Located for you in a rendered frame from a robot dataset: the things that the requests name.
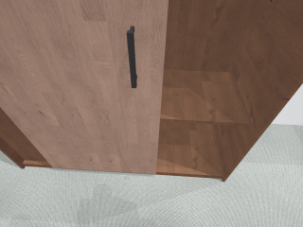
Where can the wardrobe door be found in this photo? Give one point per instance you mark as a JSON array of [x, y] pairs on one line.
[[65, 80], [12, 135]]

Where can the handle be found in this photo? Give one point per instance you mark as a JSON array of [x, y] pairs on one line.
[[131, 53]]

